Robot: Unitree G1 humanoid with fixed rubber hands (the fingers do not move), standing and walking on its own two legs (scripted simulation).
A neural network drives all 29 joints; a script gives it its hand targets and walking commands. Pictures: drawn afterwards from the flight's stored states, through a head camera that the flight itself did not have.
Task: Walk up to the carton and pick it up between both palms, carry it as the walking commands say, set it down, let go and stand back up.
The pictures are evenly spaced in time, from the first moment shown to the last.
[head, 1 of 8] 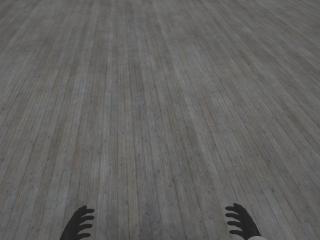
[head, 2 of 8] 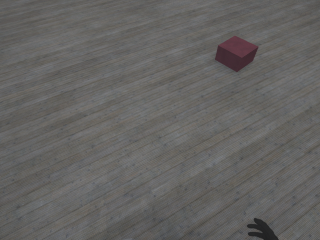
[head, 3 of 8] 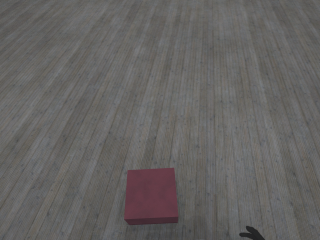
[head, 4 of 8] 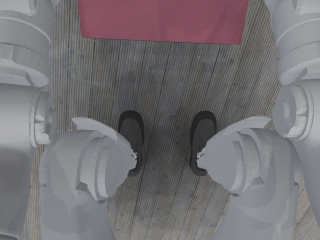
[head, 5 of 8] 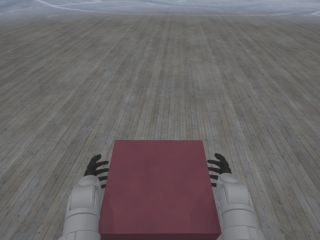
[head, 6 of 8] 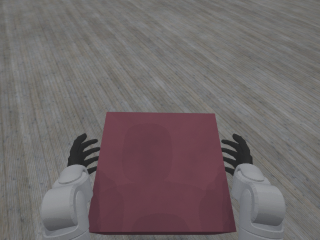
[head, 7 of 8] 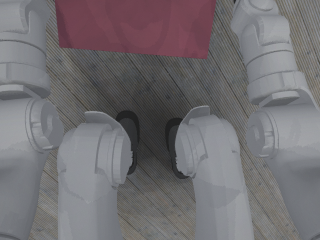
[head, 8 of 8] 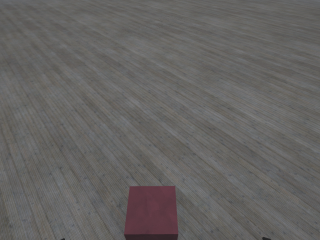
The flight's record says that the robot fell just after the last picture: no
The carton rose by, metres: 0.72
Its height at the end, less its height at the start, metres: +0.00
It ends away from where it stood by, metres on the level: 1.39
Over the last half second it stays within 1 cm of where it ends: yes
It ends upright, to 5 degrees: yes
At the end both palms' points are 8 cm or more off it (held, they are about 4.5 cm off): yes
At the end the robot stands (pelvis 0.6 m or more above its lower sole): yes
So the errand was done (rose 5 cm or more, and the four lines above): yes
